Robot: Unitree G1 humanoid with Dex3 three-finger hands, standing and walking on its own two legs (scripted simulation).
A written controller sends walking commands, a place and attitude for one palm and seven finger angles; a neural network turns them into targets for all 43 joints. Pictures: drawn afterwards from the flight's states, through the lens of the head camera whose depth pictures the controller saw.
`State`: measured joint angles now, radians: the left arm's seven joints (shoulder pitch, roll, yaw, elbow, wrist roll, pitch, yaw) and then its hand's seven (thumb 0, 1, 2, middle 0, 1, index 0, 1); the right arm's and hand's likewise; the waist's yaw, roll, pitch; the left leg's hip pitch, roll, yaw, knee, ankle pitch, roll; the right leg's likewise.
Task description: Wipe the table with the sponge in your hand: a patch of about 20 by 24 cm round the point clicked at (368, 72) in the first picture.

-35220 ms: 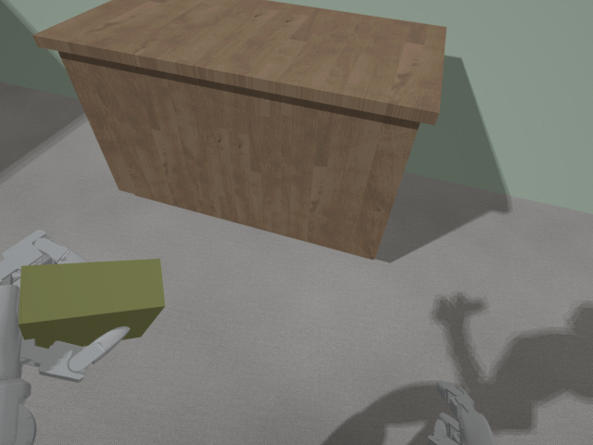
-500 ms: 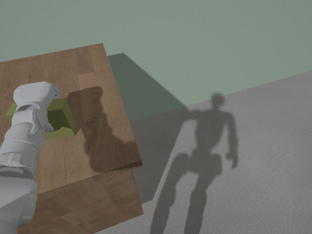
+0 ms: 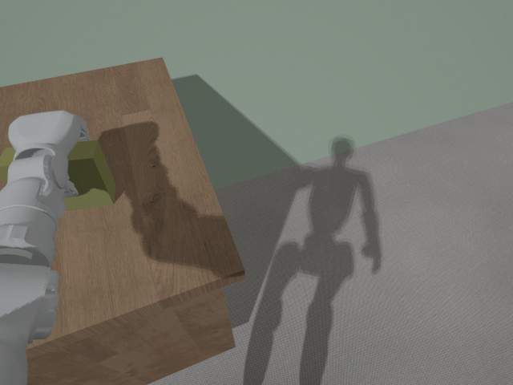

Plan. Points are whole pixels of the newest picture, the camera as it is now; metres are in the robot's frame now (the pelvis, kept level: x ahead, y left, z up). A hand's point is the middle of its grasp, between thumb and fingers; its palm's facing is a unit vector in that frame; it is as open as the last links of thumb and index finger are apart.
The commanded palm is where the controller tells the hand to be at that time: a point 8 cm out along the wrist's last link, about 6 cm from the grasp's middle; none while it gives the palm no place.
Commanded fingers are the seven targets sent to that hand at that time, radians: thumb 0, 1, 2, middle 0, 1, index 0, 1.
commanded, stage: slide back across to the first lane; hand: left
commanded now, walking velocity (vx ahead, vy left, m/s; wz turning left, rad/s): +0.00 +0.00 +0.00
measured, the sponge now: (67, 185) +0.42 +0.34 +0.05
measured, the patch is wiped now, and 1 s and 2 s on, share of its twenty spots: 0.95 0.95 0.95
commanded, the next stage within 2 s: wipe back along the first lane in 0.74 s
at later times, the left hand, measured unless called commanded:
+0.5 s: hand (44, 151) +0.45 +0.37 +0.10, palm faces -0.06 -0.01 -1.00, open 9.2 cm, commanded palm +0.43 +0.37 +0.15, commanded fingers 0.00 0.10 1.30 -1.20 -1.60 -1.20 -1.60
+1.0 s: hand (9, 165) +0.42 +0.41 +0.10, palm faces -0.07 +0.02 -1.00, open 9.3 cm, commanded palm +0.39 +0.39 +0.14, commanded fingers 0.00 0.10 1.30 -1.20 -1.60 -1.20 -1.60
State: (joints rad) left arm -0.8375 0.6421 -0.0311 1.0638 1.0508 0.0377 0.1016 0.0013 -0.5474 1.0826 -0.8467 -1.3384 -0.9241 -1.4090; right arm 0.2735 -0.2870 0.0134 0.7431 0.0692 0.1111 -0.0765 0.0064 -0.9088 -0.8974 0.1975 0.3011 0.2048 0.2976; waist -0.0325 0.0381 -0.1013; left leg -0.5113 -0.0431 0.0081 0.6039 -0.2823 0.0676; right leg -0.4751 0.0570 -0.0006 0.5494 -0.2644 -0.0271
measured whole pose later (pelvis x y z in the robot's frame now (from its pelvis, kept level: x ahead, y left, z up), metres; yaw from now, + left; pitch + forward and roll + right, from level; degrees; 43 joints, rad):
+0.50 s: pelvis +0.01 +0.02 +0.00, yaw -2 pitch +11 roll -2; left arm -0.81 0.71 0.08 1.08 1.06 0.00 0.12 -0.01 -0.51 1.08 -0.80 -1.39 -0.88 -1.46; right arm 0.30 -0.28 0.02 0.74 0.07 0.13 -0.07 0.01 -0.91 -0.90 0.20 0.30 0.20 0.30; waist -0.05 0.04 -0.09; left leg -0.49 -0.04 0.04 0.58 -0.29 0.09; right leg -0.45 0.06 0.03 0.51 -0.26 -0.01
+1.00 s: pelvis +0.03 +0.03 +0.00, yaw +0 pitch +11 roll -3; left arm -0.65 0.73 0.11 0.88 1.04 -0.05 0.07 -0.02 -0.47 1.06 -0.77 -1.41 -0.83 -1.51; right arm 0.24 -0.30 -0.02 0.71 0.06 0.16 -0.04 0.01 -0.91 -0.90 0.20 0.30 0.20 0.30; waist 0.02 0.04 -0.08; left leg -0.44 -0.06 0.02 0.56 -0.30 0.10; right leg -0.39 0.04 0.01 0.47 -0.27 0.00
